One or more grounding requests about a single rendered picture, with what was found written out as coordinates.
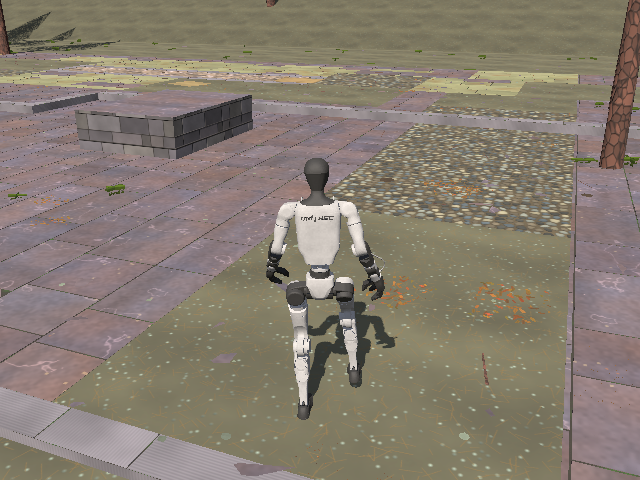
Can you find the robot left foot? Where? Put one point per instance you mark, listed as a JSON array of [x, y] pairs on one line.
[[304, 411]]

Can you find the right robot hand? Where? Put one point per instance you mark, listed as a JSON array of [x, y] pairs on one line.
[[379, 285]]

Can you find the robot left shin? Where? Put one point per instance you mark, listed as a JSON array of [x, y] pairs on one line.
[[302, 372]]

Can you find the right robot forearm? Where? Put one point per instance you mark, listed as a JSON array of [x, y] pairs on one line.
[[369, 265]]

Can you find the robot right upper arm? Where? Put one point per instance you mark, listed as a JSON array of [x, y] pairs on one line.
[[350, 211]]

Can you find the left robot forearm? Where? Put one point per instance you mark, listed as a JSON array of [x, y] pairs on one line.
[[273, 260]]

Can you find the left robot hand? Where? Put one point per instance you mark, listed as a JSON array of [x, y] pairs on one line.
[[274, 279]]

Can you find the robot left upper arm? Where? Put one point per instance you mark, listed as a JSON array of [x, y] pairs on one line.
[[286, 212]]

